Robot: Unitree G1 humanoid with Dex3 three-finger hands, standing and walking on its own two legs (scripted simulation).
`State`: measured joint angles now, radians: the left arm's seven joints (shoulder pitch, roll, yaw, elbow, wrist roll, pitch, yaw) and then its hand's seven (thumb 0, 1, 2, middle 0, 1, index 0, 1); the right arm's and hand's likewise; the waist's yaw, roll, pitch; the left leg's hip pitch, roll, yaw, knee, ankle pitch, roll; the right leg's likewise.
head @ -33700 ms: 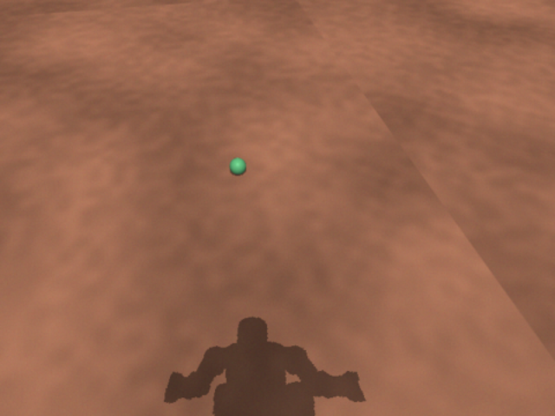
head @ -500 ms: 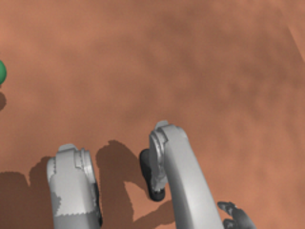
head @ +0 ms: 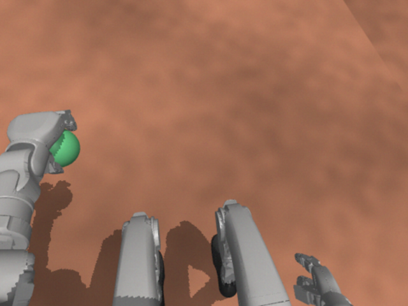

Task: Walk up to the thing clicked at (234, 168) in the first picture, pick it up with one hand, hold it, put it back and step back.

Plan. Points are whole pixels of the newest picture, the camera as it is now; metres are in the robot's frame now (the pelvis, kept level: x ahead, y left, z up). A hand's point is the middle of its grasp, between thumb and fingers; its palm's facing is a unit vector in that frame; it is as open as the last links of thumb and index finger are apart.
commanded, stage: lift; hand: left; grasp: from above
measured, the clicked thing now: (57, 147) +0.45 +0.28 -0.11
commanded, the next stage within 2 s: hold in 0.82 s
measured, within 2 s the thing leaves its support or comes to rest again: neither
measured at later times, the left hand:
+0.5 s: hand (25, 144) +0.38 +0.23 +0.08, palm faces -0.44 -0.08 -0.89, open 10.9 cm
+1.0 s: hand (1, 110) +0.39 +0.22 +0.15, palm faces -0.44 -0.09 -0.89, open 10.8 cm
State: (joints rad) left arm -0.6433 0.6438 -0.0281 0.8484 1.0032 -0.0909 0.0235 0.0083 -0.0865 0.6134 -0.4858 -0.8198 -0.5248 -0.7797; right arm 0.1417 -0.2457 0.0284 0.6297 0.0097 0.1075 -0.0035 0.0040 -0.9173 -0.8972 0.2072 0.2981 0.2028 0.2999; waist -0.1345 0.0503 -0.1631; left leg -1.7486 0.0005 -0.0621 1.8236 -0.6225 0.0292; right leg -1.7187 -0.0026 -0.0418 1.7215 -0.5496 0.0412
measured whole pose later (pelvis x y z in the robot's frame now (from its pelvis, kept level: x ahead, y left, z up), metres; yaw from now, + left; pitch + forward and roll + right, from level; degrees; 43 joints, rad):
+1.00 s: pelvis +0.07 -0.01 +0.22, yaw +2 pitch +10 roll -1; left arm -0.35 0.39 -0.19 0.85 0.98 0.02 0.12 0.01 -0.06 0.53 -0.50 -0.81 -0.55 -0.76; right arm 0.25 -0.24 -0.04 0.74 0.04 -0.01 -0.06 0.01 -0.91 -0.89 0.21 0.30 0.20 0.30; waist -0.05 0.04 -0.09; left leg -0.61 0.02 0.00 0.82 -0.39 0.00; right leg -0.62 0.01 0.01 0.77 -0.33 0.01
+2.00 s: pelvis +0.08 -0.02 +0.25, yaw +1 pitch +3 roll +0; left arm -0.26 0.40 -0.23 0.66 0.97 0.02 -0.02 0.01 -0.08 0.61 -0.45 -0.88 -0.50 -0.82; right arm 0.21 -0.25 -0.03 0.69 0.06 0.05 -0.06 0.01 -0.91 -0.89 0.20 0.30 0.20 0.30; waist 0.00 0.05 -0.03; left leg -0.32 0.01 0.02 0.56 -0.29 0.00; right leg -0.35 0.00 0.03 0.55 -0.25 0.01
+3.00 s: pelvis +0.08 -0.02 +0.26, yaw +1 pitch +0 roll +0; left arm -0.25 0.40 -0.23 0.63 0.98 0.01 -0.04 0.01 -0.09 0.60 -0.45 -0.92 -0.51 -0.84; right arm 0.19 -0.25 -0.03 0.68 0.07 0.07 -0.07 0.01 -0.91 -0.89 0.20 0.30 0.20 0.30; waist 0.01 0.04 0.00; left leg -0.23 0.01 0.03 0.47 -0.25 0.00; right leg -0.27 0.00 0.03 0.47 -0.21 0.01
